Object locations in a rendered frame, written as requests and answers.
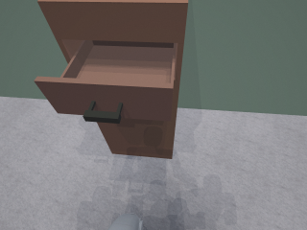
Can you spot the cabinet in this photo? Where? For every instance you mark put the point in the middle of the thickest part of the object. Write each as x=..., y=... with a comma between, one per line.
x=160, y=21

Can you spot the drawer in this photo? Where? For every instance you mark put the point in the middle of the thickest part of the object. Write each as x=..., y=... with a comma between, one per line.
x=138, y=74

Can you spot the handle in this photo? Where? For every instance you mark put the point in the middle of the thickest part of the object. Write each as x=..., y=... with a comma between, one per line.
x=97, y=116

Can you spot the robot left thigh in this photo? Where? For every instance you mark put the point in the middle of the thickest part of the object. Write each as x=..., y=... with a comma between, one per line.
x=127, y=222

